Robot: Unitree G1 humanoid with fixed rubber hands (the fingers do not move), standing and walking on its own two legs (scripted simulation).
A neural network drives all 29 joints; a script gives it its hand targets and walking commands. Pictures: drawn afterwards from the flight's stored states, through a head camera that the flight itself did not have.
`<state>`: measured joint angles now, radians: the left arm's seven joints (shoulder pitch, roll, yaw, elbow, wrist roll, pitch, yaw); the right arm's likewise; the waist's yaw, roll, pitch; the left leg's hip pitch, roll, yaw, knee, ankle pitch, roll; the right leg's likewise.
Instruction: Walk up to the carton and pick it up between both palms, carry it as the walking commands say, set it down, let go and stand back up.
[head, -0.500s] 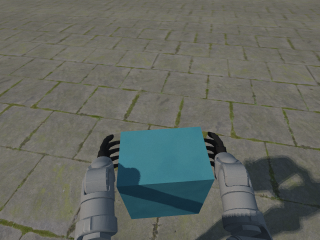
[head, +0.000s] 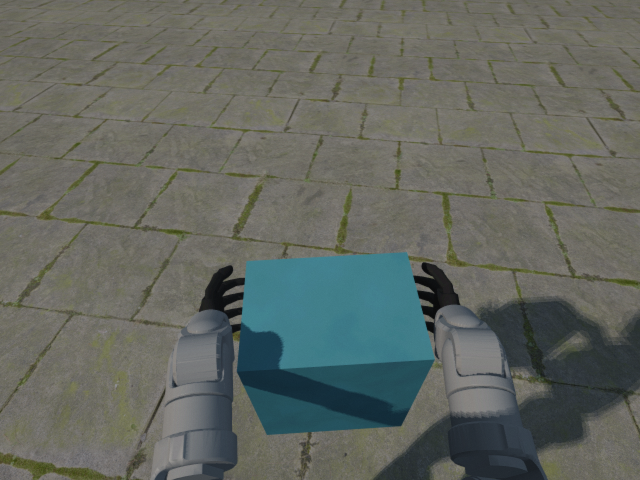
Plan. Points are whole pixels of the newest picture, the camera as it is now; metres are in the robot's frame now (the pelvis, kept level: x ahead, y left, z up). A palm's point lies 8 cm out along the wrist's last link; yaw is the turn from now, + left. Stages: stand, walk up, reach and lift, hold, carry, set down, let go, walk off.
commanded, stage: reach and lift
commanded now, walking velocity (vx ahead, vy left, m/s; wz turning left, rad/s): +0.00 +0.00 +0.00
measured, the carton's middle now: (331, 351) +0.29 +0.00 -0.03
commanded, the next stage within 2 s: hold in 0.48 s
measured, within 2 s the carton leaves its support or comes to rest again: neither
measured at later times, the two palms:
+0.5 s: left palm (215, 326) +0.29 +0.15 +0.05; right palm (448, 321) +0.28 -0.16 +0.05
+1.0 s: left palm (211, 329) +0.29 +0.15 +0.05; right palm (446, 323) +0.28 -0.15 +0.05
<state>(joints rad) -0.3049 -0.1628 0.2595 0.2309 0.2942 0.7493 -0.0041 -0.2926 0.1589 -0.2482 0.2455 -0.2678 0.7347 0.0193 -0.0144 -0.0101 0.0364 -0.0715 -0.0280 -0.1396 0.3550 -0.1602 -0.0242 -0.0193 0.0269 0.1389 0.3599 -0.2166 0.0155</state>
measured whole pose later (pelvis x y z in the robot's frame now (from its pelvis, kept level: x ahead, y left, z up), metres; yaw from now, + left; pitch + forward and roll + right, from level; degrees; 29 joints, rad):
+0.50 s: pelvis +0.00 +0.00 +0.00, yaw +0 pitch -8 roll +0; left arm -0.26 -0.15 0.22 0.20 0.28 0.77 0.00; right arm -0.25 0.15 -0.21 0.21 -0.27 0.76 0.02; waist -0.01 -0.01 0.03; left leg -0.04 -0.02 -0.13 0.33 -0.16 -0.02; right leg 0.01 0.03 0.14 0.34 -0.21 0.01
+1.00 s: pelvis +0.00 +0.00 +0.00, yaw -1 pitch -8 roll +0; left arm -0.26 -0.15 0.22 0.20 0.29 0.77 0.00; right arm -0.26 0.15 -0.21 0.22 -0.27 0.76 0.02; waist 0.00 -0.01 0.04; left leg -0.04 -0.03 -0.12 0.35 -0.16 -0.02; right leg 0.00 0.02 0.14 0.35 -0.21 0.02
